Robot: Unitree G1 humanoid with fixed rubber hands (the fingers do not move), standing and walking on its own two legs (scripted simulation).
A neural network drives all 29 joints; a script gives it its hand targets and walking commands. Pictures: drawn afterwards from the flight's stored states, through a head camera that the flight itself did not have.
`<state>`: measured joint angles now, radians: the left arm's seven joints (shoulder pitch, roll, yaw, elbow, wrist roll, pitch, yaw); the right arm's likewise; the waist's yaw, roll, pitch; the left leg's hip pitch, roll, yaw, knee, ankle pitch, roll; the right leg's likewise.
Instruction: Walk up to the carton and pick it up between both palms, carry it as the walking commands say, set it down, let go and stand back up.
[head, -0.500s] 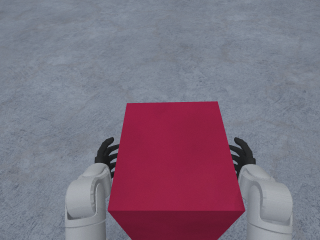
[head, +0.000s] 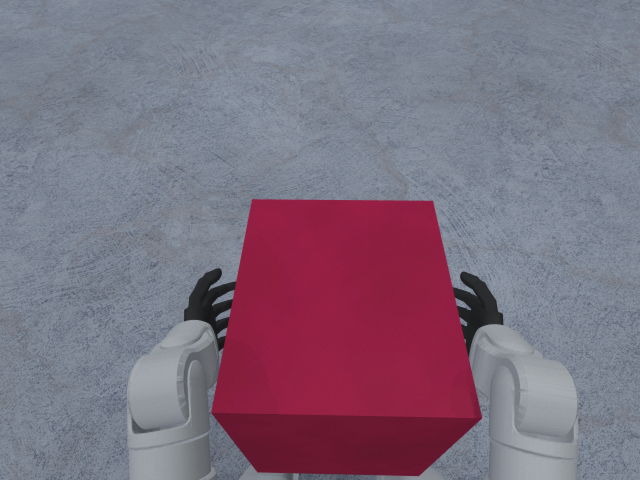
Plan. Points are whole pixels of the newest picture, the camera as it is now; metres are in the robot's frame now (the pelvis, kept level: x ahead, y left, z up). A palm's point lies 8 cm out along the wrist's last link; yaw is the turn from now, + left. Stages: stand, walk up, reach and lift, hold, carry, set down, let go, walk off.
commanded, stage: carry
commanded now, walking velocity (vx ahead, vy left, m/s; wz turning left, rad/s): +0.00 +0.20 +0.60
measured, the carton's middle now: (339, 345) +0.28 +0.01 -0.03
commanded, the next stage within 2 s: none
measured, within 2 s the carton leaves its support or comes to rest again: neither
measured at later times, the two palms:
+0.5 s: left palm out of the picture +0.14 +0.40 +0.06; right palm (254, 334) +0.25 +0.10 +0.07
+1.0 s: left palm out of the picture +0.01 +0.55 +0.08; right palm (48, 386) +0.19 +0.29 +0.09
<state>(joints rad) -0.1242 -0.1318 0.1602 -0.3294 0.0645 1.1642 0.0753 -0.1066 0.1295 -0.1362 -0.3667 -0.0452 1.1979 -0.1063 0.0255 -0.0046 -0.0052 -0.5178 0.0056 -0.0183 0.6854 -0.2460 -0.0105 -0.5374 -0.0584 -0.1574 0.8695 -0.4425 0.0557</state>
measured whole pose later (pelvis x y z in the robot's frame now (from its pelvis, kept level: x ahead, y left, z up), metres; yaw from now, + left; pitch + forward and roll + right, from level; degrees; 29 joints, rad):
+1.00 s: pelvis -0.12 +0.27 +0.01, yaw +38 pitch +3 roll +3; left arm -0.10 -0.13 0.14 -0.39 0.10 1.16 0.05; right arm -0.12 0.13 -0.14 -0.39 -0.04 1.20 -0.10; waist -0.06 -0.05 -0.02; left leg -0.42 0.05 0.06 0.67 -0.36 -0.06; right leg -0.32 -0.35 -0.26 0.63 -0.30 0.13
